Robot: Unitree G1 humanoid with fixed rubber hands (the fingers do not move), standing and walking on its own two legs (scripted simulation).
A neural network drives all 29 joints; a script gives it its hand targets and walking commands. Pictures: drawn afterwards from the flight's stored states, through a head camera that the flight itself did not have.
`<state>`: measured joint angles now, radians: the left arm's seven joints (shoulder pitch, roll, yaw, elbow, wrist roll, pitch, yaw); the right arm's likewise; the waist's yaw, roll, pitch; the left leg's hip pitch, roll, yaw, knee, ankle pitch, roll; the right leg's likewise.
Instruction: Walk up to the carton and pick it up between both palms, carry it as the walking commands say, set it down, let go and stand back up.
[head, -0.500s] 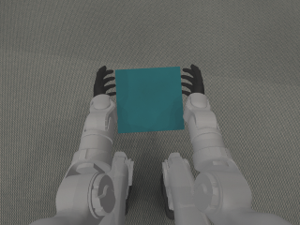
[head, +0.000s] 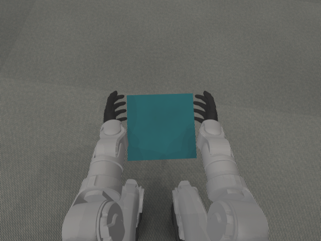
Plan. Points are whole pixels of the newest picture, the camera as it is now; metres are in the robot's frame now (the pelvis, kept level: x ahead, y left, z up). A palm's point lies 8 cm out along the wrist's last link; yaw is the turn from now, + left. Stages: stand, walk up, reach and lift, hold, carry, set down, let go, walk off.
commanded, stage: reach and lift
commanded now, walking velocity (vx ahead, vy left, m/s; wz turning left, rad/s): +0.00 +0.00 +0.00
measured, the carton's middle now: (160, 129) +0.43 +0.00 -0.14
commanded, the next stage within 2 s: none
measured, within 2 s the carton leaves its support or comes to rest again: neither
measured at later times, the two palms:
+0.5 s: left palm (105, 114) +0.40 +0.12 +0.03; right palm (221, 116) +0.40 -0.13 +0.03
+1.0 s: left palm (94, 107) +0.38 +0.13 +0.10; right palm (235, 111) +0.38 -0.13 +0.10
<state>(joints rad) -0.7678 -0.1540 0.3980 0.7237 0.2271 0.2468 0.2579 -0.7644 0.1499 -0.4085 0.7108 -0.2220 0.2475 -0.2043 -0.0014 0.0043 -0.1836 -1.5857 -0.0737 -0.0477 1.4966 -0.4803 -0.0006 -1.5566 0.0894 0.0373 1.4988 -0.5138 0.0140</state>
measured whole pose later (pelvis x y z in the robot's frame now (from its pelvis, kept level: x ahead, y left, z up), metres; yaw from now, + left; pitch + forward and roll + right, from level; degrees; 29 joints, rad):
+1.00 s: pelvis +0.03 -0.01 +0.13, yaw +0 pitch +17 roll +0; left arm -0.51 -0.22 0.38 0.62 0.29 0.26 0.14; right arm -0.47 0.22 -0.39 0.60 -0.25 0.26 -0.17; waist 0.02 -0.01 -0.11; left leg -0.89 -0.05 -0.07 0.93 -0.34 0.00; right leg -0.87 0.08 0.06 0.93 -0.36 -0.01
